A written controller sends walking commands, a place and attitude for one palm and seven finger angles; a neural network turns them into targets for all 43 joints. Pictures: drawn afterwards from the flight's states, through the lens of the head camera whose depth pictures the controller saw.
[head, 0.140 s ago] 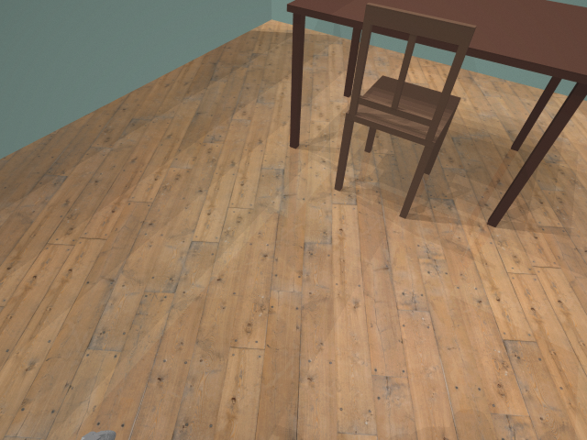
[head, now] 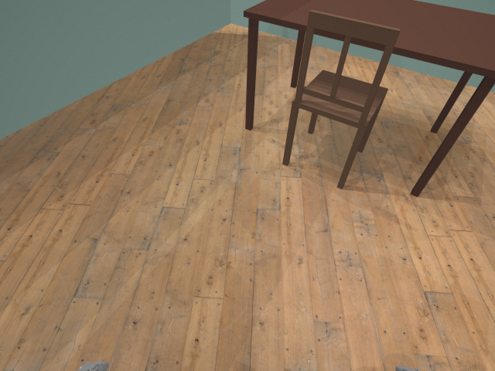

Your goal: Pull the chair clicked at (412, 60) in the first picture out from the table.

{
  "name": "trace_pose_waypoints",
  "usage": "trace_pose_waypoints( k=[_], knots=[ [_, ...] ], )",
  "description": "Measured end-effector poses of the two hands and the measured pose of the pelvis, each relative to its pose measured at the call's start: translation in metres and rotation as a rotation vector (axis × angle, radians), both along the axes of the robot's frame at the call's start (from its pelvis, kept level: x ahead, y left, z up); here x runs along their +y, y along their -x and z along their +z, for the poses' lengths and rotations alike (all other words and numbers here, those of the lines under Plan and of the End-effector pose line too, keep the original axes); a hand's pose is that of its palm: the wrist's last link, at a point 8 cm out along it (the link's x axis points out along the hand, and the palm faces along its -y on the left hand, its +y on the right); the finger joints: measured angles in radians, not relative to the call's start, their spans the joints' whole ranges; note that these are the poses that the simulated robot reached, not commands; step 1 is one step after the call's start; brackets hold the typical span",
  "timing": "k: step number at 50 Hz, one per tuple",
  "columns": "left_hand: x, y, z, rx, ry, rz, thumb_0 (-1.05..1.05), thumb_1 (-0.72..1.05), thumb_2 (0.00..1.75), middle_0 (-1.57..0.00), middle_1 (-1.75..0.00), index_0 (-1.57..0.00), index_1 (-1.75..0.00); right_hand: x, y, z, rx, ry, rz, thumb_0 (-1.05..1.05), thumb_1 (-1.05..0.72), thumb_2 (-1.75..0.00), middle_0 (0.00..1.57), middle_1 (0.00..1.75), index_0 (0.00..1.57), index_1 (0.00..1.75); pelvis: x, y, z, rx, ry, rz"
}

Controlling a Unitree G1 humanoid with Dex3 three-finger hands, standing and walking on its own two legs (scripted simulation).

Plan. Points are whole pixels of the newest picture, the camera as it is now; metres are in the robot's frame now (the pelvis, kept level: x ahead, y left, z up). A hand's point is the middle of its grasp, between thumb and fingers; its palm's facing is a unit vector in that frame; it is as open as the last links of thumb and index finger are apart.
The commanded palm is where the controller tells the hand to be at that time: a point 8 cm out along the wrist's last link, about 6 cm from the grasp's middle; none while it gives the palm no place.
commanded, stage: stand and wait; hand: left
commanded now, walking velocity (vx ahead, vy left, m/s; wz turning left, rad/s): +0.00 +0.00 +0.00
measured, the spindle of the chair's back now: (340, 68) +1.33 -0.33 -0.11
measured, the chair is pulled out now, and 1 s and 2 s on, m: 0.00 0.00 0.00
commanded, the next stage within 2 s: look at it before walking up in 0.68 s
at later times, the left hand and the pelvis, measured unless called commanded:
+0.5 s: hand out of the picture +0.05 +0.24 -0.16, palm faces -0.01 -0.95 -0.33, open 7.3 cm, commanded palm none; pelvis -0.01 -0.01 +0.00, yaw +0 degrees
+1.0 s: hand out of the picture +0.06 +0.23 -0.15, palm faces -0.02 -0.95 -0.32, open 7.3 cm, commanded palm none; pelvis -0.01 -0.01 +0.01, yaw +0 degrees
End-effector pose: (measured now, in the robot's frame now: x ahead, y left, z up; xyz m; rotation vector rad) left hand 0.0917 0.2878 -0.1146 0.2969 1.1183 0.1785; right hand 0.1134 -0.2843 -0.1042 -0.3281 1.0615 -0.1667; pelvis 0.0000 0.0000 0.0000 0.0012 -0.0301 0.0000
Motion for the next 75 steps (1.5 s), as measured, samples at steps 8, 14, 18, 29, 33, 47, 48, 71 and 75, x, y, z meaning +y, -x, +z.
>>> trace_pose_waypoints(
  k=[8,14,18,29,33,47,48,71,75],
  knots=[
    [-0.008,0.012,-0.003,0.016,0.019,0.011,0.0,0.91,0.9,-0.21,-0.3,-0.21,-0.3,0.001,0.005,0.0,0.012,-0.008,-0.002,0.0,-0.9,-0.9,0.2,0.3,0.21,0.3,-0.003,0.004,0.002,-0.005,0.0,0.001],
    [-0.006,0.028,-0.006,0.057,0.015,0.023,0.0,0.91,0.9,-0.21,-0.3,-0.21,-0.3,-0.006,0.024,-0.002,0.06,0.002,-0.022,0.0,-0.9,-0.9,0.2,0.3,0.21,0.3,-0.004,0.008,0.003,-0.007,0.0,0.002],
    [-0.004,0.038,-0.006,0.086,0.009,0.029,0.0,0.91,0.9,-0.21,-0.3,-0.21,-0.3,-0.011,0.039,-0.004,0.098,0.009,-0.036,0.0,-0.9,-0.9,0.2,0.3,0.2,0.3,-0.005,0.01,0.004,-0.007,0.0,0.001],
    [-0.001,0.049,-0.003,0.118,-0.008,0.031,0.0,0.91,0.9,-0.2,-0.3,-0.21,-0.3,-0.018,0.064,-0.009,0.161,0.008,-0.061,0.0,-0.9,-0.9,0.2,0.3,0.2,0.3,-0.008,0.014,0.005,-0.006,-0.001,-0.001],
    [-0.003,0.046,-0.003,0.109,-0.008,0.027,0.0,0.91,0.9,-0.2,-0.3,-0.21,-0.3,-0.018,0.066,-0.009,0.163,0.005,-0.062,0.0,-0.9,-0.9,0.2,0.3,0.2,0.3,-0.009,0.015,0.005,-0.007,-0.001,-0.001],
    [-0.01,0.034,-0.001,0.076,0.004,0.013,0.0,0.91,0.9,-0.21,-0.3,-0.21,-0.3,-0.018,0.056,-0.007,0.134,0.0,-0.053,0.0,-0.9,-0.9,0.2,0.3,0.2,0.3,-0.011,0.015,0.006,-0.005,-0.001,-0.001],
    [-0.01,0.034,-0.001,0.076,0.004,0.014,0.0,0.91,0.9,-0.21,-0.3,-0.21,-0.3,-0.018,0.055,-0.006,0.134,0.0,-0.052,0.0,-0.9,-0.9,0.2,0.3,0.2,0.3,-0.011,0.015,0.006,-0.005,-0.001,-0.001],
    [-0.009,0.04,-0.001,0.11,-0.004,0.03,0.0,0.91,0.9,-0.21,-0.3,-0.21,-0.3,-0.02,0.047,-0.006,0.144,0.003,-0.045,0.0,-0.9,-0.9,0.2,0.3,0.2,0.3,-0.013,0.009,0.008,-0.003,-0.001,0.001],
    [-0.014,0.043,-0.005,0.125,0.003,0.036,0.0,0.91,0.9,-0.2,-0.3,-0.21,-0.3,-0.015,0.049,-0.01,0.152,-0.007,-0.049,0.0,-0.9,-0.9,0.2,0.3,0.2,0.3,-0.013,0.005,0.006,0.001,-0.001,-0.01]
  ],
)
